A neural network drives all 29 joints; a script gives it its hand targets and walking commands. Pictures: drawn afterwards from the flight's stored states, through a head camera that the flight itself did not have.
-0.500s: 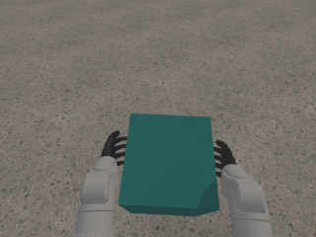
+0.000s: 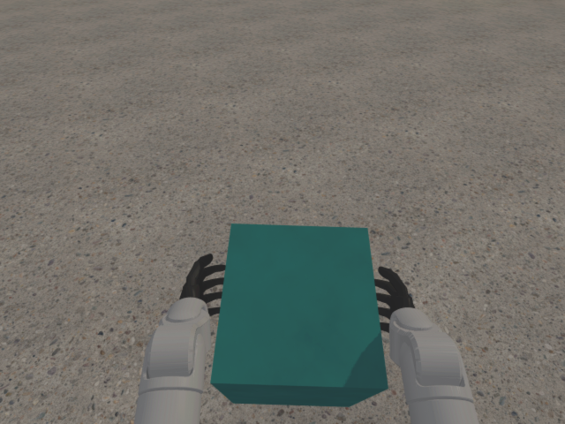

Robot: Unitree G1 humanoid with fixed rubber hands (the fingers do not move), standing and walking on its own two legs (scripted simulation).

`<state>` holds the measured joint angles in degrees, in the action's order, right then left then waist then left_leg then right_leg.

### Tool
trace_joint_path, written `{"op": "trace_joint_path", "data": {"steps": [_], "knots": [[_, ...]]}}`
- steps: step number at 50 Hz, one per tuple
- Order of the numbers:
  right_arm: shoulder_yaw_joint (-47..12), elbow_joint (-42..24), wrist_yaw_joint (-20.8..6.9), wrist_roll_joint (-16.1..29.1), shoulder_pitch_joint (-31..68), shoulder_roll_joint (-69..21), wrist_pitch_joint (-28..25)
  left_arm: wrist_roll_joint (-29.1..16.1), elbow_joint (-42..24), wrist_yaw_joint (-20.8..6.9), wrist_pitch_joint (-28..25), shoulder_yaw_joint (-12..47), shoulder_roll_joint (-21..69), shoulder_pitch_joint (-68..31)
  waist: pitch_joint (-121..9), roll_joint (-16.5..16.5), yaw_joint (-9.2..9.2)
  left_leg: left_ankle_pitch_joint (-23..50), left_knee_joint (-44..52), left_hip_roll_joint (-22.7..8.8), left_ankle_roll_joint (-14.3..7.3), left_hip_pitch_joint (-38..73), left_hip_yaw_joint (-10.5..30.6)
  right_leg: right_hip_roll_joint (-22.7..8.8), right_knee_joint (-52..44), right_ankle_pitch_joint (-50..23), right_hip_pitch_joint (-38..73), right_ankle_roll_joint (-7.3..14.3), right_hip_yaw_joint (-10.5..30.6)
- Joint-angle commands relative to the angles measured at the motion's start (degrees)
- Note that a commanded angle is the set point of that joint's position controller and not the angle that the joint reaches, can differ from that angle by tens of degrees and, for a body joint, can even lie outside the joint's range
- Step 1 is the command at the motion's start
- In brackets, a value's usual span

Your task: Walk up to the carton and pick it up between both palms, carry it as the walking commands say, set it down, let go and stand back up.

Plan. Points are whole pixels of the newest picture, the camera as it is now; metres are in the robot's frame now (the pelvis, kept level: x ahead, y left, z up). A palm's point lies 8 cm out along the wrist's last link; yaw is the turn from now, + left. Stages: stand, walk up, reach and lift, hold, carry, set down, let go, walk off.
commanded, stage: carry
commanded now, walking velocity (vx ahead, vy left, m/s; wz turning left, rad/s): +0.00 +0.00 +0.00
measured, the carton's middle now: (294, 322) +0.29 +0.00 -0.03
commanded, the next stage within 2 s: hold in 1.00 s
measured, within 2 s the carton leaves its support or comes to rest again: neither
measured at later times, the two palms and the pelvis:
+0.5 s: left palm (185, 311) +0.27 +0.16 +0.05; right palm (392, 326) +0.25 -0.13 +0.04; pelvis -0.01 +0.01 +0.00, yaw +0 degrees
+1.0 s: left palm (186, 312) +0.27 +0.16 +0.04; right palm (388, 330) +0.25 -0.13 +0.02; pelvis +0.00 +0.02 +0.00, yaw +0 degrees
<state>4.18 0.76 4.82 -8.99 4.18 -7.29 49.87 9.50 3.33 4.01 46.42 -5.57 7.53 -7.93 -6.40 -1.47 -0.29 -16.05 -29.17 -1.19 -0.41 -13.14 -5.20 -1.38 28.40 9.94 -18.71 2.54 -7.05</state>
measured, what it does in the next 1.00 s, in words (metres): stands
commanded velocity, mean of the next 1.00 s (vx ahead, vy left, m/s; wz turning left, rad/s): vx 0.00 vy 0.00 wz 0.00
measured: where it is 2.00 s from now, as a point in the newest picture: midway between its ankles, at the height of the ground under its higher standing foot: outside the picture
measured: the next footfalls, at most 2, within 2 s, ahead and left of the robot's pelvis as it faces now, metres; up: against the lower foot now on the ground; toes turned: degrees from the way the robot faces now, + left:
none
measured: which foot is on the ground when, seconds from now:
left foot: down 0.00-1.00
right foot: down 0.00-1.00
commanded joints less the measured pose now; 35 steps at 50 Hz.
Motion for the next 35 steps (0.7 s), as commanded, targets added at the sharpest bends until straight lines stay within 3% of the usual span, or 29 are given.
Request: {"op": "trace_joint_path", "data": {"steps": [1, 3, 4, 5, 6, 7, 8, 9, 10, 11, 12, 14, 15, 16, 17, 18, 19, 20, 22, 23, 24, 26, 28, 29, 30, 32, 33, 34, 35], "knots": [[-26.38, -6.22, -10.81, 12.29, 31.44, -42.53, -4.61, -10.97, -3.59, -11.25, -1.77, 24.27, 42.86, -24.35, -6.26, 0.7, 0.04, -7.1, 7.44, -4.45, -1.52, -4.0, 5.4, -6.75, -8.82, 15.42, 3.24, -0.69, 8.83], [-29.94, -12.35, -10.81, 15.27, 31.37, -45.13, -4.29, -13.67, -7.73, -11.16, -1.37, 28.16, 45.6, -23.13, -8.8, 3.27, -0.23, -6.23, 6.76, -4.23, -1.89, -2.09, 4.73, -7.04, -8.48, 13.91, 3.59, -0.46, 9.41], [-27.15, -8.48, -10.96, 13.32, 31.71, -42.66, -4.39, -11.56, -3.7, -11.08, -1.24, 25.16, 43.66, -23.12, -7.22, 1.74, -0.31, -6.67, 7.85, -4.15, -1.69, -3.86, 5.38, -6.47, -7.15, 13.8, 3.33, -0.8, 8.23], [-23.86, -4.38, -10.83, 11.1, 29.76, -41.35, -5.84, -9.65, 0.63, -11.19, -2.7, 21.93, 43.47, -21.23, -8.04, 2.49, -0.21, -5.96, 9.16, -5.4, -2.17, -3.7, 6.49, -5.64, -5.16, 10.53, 3.86, -1.51, 6.71], [-29.35, -14.2, -10.77, 15.14, 32.95, -43.58, -6.36, -13.5, -6.51, -11.14, -2.75, 27.04, 46.23, -23.32, -8.92, 5.71, -0.38, -4.66, 9.35, -5.59, -2.48, -4.75, 7.12, -5.14, -4.56, 5.83, 6.81, -1.41, 6.63], [-28.0, -11.42, -10.71, 14.36, 32.41, -42.71, -5.88, -12.85, -5.69, -10.96, -2.47, 26.09, 44.65, -23.42, -7.99, 5.29, -0.42, -6.78, 10.44, -5.76, -2.62, -6.61, 7.15, -5.16, -3.31, 5.52, 6.95, -1.45, 6.18], [-29.11, -13.67, -10.36, 14.79, 33.0, -43.5, -5.85, -13.8, -5.49, -11.1, -2.19, 26.46, 46.69, -22.77, -9.91, 1.54, -0.27, -4.72, 9.92, -6.35, -3.09, -5.43, 8.06, -4.83, -3.01, 3.85, 8.01, -1.68, 5.94], [-30.05, -13.87, -10.5, 15.47, 31.66, -44.07, -5.29, -14.83, -8.84, -11.0, -2.19, 27.85, 46.13, -24.53, -11.66, -0.52, -0.23, -3.24, 8.97, -6.25, -2.68, -3.41, 6.87, -5.08, -3.44, 4.22, 7.93, -1.51, 5.78], [-31.99, -17.5, -10.36, 16.93, 34.57, -45.58, -5.12, -15.79, -13.13, -11.17, -1.94, 29.26, 46.63, -26.66, -12.03, -0.05, -0.28, -2.63, 7.82, -5.39, -2.43, -3.44, 6.21, -5.58, -4.73, 3.61, 8.16, -1.25, 7.18], [-32.25, -17.72, -10.18, 16.62, 34.79, -45.16, -4.75, -15.17, -9.3, -11.25, -1.39, 28.09, 47.06, -24.03, -12.67, -3.37, -0.23, -0.48, 6.25, -4.38, -2.6, -1.0, 5.09, -6.81, -6.2, 4.56, 6.66, -0.83, 8.31], [-29.98, -14.28, -9.93, 14.46, 33.52, -43.9, -4.94, -13.16, -7.65, -11.22, -1.69, 25.97, 45.0, -24.71, -12.2, -3.33, -0.1, -0.43, 6.85, -4.24, -2.43, -1.55, 5.71, -6.73, -6.61, 6.56, 6.27, -1.07, 7.9], [-32.78, -18.06, -9.93, 16.31, 33.15, -44.7, -4.12, -14.68, -11.67, -11.17, -1.07, 28.42, 45.14, -23.85, -12.76, -2.04, -0.22, 0.57, 7.23, -4.8, -2.77, -0.48, 6.72, -6.65, -6.21, 5.41, 6.31, -0.97, 7.6], [-27.58, -9.58, -9.92, 11.91, 31.03, -42.42, -4.8, -9.87, -2.42, -11.21, -1.69, 23.15, 42.89, -20.86, -11.67, -0.74, -0.4, 0.15, 6.65, -4.2, -2.35, -0.28, 5.34, -6.87, -6.69, 6.42, 5.02, -1.03, 8.09], [-31.76, -17.85, -9.79, 15.68, 31.68, -43.48, -5.11, -13.62, -10.11, -11.1, -1.72, 27.8, 44.39, -20.85, -13.27, -0.17, -0.18, 2.49, 6.65, -4.54, -2.43, 0.48, 5.39, -7.16, -5.39, 2.85, 6.84, -0.74, 7.96], [-31.57, -15.9, -9.96, 15.76, 32.03, -44.85, -4.53, -12.93, -8.75, -11.18, -1.35, 27.08, 44.79, -21.93, -14.51, -0.39, -0.34, 4.26, 6.39, -5.15, -2.84, 0.34, 6.14, -7.28, -4.11, -1.46, 8.57, -0.64, 7.88], [-30.98, -15.42, -9.87, 15.14, 29.77, -42.91, -4.33, -12.96, -8.95, -10.95, -1.03, 27.83, 43.96, -20.21, -14.91, 1.65, -0.26, 8.12, 5.76, -5.7, -2.79, 3.04, 6.05, -7.04, -2.76, -4.94, 7.31, -0.31, 7.8], [-29.22, -11.19, -10.23, 13.5, 28.18, -43.99, -4.52, -10.96, -4.94, -10.94, -1.45, 25.51, 43.54, -19.36, -14.94, 0.2, -0.36, 10.46, 5.19, -5.89, -2.75, 2.58, 6.32, -7.04, -2.15, -6.78, 7.74, -0.39, 7.17], [-28.68, -11.39, -10.35, 12.72, 26.03, -42.33, -5.21, -11.64, -6.41, -10.98, -2.15, 26.19, 43.16, -18.87, -15.09, 0.56, -0.31, 12.34, 4.37, -5.92, -2.21, 3.34, 5.32, -6.96, -1.42, -9.35, 7.38, -0.58, 6.57], [-27.84, -7.81, -10.61, 12.06, 26.84, -43.81, -5.82, -10.86, -2.23, -11.28, -2.76, 25.37, 43.7, -18.86, -13.79, 1.05, -0.41, 9.52, 5.13, -5.85, -2.97, 1.19, 6.49, -7.44, -1.19, -7.19, 8.3, -0.48, 7.75], [-26.81, -7.9, -10.9, 11.82, 28.12, -42.65, -6.58, -10.67, -2.47, -11.37, -3.28, 25.33, 44.44, -20.01, -13.33, 3.48, -0.45, 11.78, 5.2, -5.84, -2.6, 1.62, 5.92, -6.99, -0.85, -6.51, 7.39, -0.48, 6.39], [-26.15, -7.1, -10.98, 11.74, 29.15, -43.93, -7.49, -9.99, -3.71, -11.38, -4.24, 23.79, 43.37, -22.4, -12.05, 3.09, -0.39, 9.78, 4.84, -5.54, -2.4, 0.81, 5.46, -6.89, -1.97, -6.5, 7.01, -0.6, 7.24], [-24.31, -3.6, -11.03, 10.21, 28.98, -42.44, -9.03, -8.66, 1.94, -11.45, -5.75, 22.02, 43.39, -20.91, -11.21, 3.88, -0.43, 8.54, 5.08, -5.47, -2.27, 1.16, 5.17, -7.39, -1.89, -5.0, 6.1, -0.22, 7.53], [-23.38, -1.85, -11.18, 9.27, 28.95, -43.58, -10.86, -9.21, 2.35, -11.39, -7.74, 21.37, 43.48, -22.88, -9.08, 2.55, -0.26, 6.73, 5.73, -5.85, -2.5, -1.37, 6.46, -6.79, -2.81, -2.46, 6.16, -0.54, 7.24], [-26.53, -6.0, -11.11, 11.94, 30.26, -43.91, -10.7, -11.14, 0.09, -11.14, -7.33, 24.39, 45.42, -21.91, -8.8, 2.46, -0.65, 5.63, 6.57, -5.38, -2.41, -1.2, 5.92, -6.59, -2.2, 0.02, 5.6, -0.71, 7.46], [-27.98, -8.98, -11.05, 13.01, 32.76, -44.91, -10.51, -12.81, -2.85, -11.16, -7.3, 25.09, 46.1, -24.87, -8.24, -0.66, -0.58, 3.9, 6.25, -5.37, -2.76, -2.66, 6.4, -6.29, -3.32, 1.62, 5.79, -1.25, 7.36], [-27.04, -5.15, -11.0, 11.38, 33.37, -44.89, -11.36, -9.91, 4.09, -11.65, -7.39, 22.69, 46.08, -21.78, -8.32, -0.65, -0.68, 2.07, 6.15, -5.12, -2.77, -1.89, 5.58, -6.69, -4.4, 2.2, 5.57, -0.64, 8.21], [-29.44, -10.82, -10.75, 13.61, 33.45, -44.66, -11.31, -12.97, -2.49, -11.47, -7.63, 25.13, 46.06, -23.94, -10.47, -1.2, -0.22, 3.88, 5.42, -5.16, -2.61, -0.63, 5.7, -6.42, -3.71, 1.02, 6.04, -0.81, 7.87], [-28.87, -8.76, -10.57, 12.73, 34.4, -43.78, -11.26, -10.72, 1.15, -11.39, -7.44, 23.95, 45.97, -22.1, -10.65, 0.79, -0.69, 3.07, 6.15, -4.66, -2.76, -1.21, 6.11, -6.38, -2.99, 1.59, 5.92, -0.75, 7.66], [-36.91, -19.37, -10.42, 17.81, 33.82, -47.89, -9.68, -16.47, -9.89, -11.22, -6.06, 32.47, 49.6, -22.93, -14.36, -2.2, -0.63, 5.1, 5.32, -4.94, -2.55, 0.03, 5.91, -6.71, -2.89, -0.77, 8.57, -0.36, 7.39]]}}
